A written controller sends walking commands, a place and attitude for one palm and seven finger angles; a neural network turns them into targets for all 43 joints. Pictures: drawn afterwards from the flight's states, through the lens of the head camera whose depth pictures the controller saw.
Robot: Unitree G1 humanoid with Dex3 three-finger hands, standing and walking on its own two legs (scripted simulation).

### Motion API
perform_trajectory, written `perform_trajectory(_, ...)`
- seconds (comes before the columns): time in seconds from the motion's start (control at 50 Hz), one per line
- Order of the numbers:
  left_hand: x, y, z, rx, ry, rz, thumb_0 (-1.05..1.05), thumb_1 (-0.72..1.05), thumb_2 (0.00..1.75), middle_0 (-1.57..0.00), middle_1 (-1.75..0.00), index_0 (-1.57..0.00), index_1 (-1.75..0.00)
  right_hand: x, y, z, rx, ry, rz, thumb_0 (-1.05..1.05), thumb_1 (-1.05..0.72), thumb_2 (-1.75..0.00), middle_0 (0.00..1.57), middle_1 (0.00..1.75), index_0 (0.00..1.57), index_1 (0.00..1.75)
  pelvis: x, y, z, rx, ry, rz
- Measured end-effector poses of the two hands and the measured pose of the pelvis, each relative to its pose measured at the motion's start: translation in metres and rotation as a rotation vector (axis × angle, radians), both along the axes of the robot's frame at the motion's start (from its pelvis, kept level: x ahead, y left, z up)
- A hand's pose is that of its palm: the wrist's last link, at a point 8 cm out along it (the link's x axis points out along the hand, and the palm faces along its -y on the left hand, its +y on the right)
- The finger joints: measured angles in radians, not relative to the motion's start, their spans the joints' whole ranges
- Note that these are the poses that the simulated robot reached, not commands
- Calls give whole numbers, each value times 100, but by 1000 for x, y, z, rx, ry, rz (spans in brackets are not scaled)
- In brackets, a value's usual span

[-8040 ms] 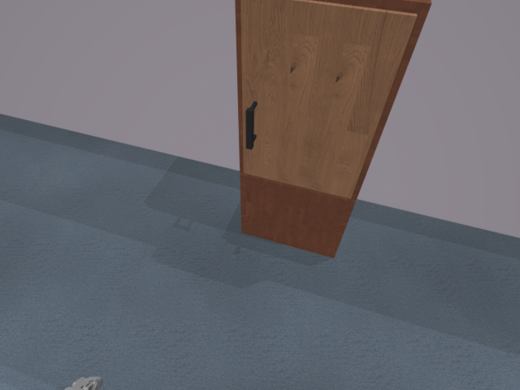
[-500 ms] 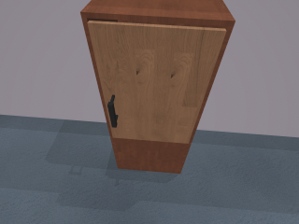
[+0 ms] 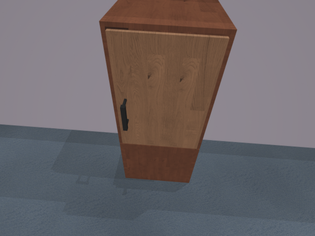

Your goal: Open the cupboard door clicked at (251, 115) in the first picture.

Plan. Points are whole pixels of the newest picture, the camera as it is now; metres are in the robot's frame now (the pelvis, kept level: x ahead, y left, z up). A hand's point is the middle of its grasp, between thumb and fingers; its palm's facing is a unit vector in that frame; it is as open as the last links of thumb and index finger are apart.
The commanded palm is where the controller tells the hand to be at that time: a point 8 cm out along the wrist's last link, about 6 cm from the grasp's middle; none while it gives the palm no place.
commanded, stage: come to a stop and stand still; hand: left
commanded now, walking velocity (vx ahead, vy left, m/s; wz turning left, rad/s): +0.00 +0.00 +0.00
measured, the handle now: (125, 115) +0.62 +0.18 -0.11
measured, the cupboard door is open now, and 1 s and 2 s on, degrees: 0 0 0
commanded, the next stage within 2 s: look again from close up in 0.32 s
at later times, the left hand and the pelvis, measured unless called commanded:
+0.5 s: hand out of the picture +0.00 +0.19 -0.17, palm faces -0.01 -0.97 -0.24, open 7.4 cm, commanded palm none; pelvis -0.02 -0.01 +0.00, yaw +0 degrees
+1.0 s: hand out of the picture -0.01 +0.17 -0.18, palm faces +0.02 -0.98 -0.21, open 7.4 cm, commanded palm none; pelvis -0.01 -0.02 +0.00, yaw +0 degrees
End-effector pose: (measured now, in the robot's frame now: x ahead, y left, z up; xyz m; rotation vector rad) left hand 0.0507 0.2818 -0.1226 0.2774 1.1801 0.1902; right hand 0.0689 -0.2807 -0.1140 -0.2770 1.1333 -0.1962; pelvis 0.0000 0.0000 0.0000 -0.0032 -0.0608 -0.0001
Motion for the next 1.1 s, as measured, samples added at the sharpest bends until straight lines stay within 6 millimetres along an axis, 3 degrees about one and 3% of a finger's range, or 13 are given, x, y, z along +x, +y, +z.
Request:
perform_trajectory(0.18, -46, -10, -7, -16, 116, 20, 1, 91, 90, -20, -29, -20, -30, -48, -6, -9, 11, 126, -32, 0, -91, -90, 20, 30, 20, 30, -10, -6, 1, -1, 7, 4)
perform_trajectory(0.32, -61, -27, -13, -43, 155, 33, 1, 91, 90, -20, -29, -20, -30, -66, 0, -15, 37, 175, -46, 0, -91, -90, 20, 30, 20, 30, -14, -11, 1, -2, 6, 5)
perform_trajectory(0.66, -52, -58, -19, -98, 122, 37, 0, 91, 90, -20, -29, -20, -30, -61, 23, -23, 104, 165, -48, 0, -91, -90, 20, 30, 20, 30, -16, -17, 1, -2, 14, 6)
perform_trajectory(1.1, -63, -65, -22, -110, 177, 65, 0, 91, 90, -20, -29, -20, -30, -63, 31, -26, 115, 203, -61, 0, -91, -90, 20, 30, 20, 30, -5, -16, 1, -2, 20, 4)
